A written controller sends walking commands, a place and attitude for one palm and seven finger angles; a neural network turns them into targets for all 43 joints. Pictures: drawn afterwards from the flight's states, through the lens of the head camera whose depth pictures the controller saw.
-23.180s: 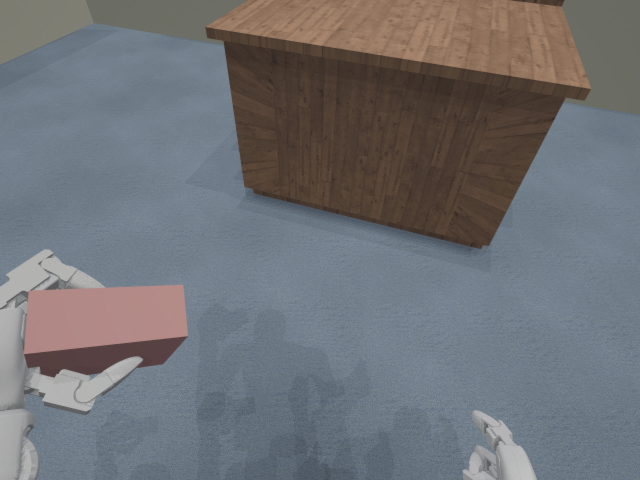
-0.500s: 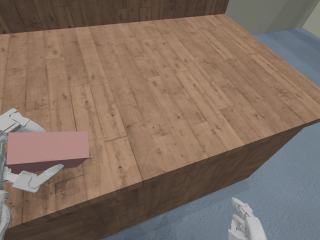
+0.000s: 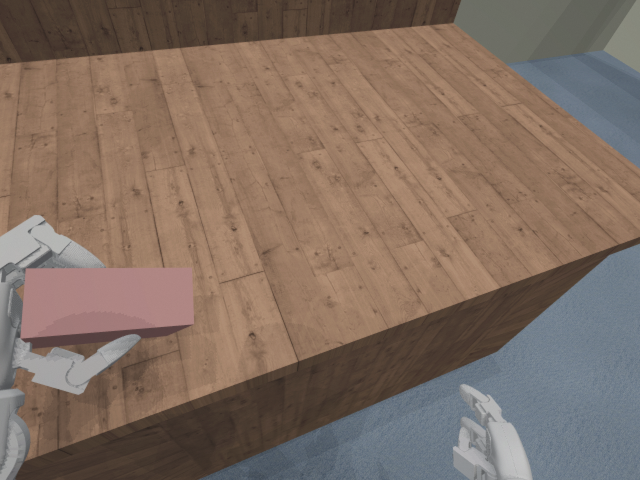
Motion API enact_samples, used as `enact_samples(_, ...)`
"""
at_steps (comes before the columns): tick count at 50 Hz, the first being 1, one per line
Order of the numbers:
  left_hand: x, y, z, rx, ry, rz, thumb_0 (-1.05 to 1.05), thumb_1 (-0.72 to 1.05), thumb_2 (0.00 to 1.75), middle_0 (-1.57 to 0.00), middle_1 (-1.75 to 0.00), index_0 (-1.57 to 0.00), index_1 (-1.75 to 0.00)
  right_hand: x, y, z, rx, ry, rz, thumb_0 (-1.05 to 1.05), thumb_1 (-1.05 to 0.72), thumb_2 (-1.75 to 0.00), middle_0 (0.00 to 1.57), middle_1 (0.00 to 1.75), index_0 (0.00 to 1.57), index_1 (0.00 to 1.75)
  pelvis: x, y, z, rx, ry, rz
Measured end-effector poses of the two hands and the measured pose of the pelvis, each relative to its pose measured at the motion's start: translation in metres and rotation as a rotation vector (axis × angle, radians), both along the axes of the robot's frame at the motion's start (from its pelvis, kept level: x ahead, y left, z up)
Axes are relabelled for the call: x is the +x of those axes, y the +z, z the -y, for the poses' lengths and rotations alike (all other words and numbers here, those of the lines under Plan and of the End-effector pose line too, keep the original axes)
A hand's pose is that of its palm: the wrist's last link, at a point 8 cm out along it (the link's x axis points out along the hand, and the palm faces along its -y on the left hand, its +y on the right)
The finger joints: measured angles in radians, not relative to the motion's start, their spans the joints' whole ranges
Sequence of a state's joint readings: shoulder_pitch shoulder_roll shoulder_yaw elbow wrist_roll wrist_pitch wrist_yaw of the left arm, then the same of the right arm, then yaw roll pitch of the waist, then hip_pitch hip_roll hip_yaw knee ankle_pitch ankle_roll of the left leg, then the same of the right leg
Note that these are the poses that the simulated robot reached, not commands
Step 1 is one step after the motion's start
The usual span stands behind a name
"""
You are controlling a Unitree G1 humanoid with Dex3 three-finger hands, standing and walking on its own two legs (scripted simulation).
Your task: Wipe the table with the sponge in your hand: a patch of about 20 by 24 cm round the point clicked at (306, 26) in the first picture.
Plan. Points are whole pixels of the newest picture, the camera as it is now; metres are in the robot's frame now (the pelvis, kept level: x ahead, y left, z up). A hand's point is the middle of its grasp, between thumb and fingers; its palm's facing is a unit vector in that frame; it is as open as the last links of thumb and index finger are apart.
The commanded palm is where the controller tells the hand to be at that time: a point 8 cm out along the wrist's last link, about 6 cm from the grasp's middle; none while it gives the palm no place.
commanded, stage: come to a stop and stand still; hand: left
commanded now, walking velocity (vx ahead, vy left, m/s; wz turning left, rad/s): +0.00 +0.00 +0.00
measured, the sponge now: (133, 307) +0.23 +0.21 +0.14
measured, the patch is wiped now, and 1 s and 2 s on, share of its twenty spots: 0.00 0.00 0.00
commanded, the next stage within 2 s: look again from close up in 0.18 s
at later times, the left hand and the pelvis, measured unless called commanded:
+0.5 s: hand (89, 312) +0.21 +0.24 +0.16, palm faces +0.37 -0.85 -0.38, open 9.5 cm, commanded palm +0.16 +0.27 +0.18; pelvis +0.00 -0.01 +0.00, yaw +0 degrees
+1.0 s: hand (97, 305) +0.22 +0.24 +0.15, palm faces +0.36 -0.85 -0.38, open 9.5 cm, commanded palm +0.17 +0.27 +0.18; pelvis +0.01 -0.01 +0.00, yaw +0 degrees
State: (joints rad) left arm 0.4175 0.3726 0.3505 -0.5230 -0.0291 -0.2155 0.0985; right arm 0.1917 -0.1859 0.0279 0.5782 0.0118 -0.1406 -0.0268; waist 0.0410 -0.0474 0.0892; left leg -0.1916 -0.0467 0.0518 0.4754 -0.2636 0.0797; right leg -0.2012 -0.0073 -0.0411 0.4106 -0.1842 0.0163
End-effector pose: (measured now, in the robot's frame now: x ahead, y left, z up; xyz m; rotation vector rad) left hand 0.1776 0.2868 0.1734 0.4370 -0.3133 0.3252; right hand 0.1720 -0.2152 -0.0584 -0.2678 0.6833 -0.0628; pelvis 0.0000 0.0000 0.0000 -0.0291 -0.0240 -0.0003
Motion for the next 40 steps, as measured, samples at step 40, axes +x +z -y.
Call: enact_samples(40,0.008,-0.009,0.016,-0.006,0.010,-0.082,0.00,-0.44,1.03,-0.79,-1.38,-0.80,-1.37,0.004,0.001,0.025,-0.002,-0.035,0.005,0.01,-0.91,-0.90,0.21,0.30,0.20,0.30,0.005,0.003,0.016,0.002,0.002,-0.017)
